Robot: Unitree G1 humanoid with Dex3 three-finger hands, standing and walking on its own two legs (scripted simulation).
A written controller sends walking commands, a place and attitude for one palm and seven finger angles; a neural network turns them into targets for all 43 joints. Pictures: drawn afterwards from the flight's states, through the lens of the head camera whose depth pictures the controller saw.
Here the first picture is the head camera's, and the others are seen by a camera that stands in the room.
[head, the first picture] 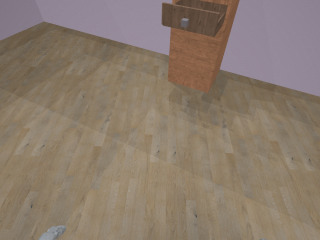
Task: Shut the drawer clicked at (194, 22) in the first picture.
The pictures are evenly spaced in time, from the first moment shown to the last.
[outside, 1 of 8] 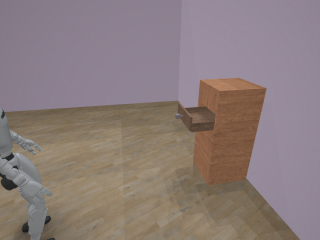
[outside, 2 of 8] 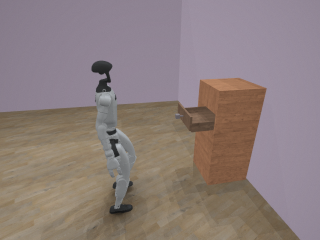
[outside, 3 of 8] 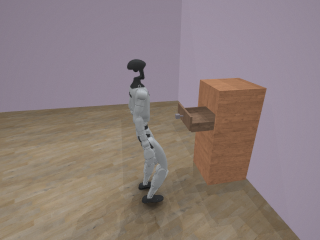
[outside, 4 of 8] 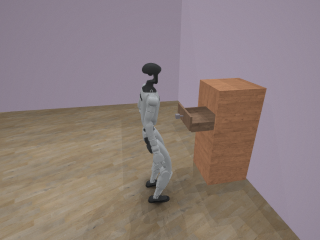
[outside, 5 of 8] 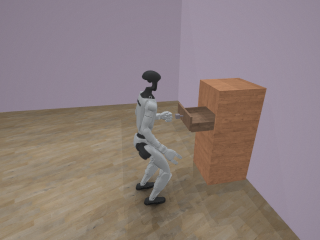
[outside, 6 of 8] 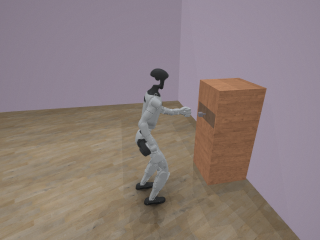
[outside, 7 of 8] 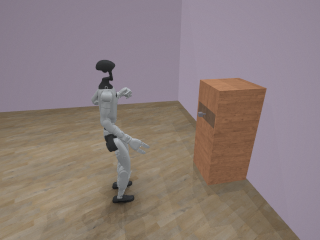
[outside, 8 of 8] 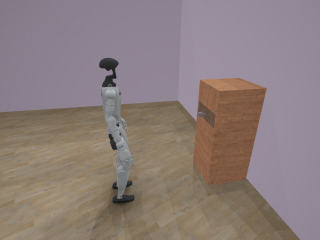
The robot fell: no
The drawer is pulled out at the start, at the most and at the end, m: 0.24 0.24 0.00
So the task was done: yes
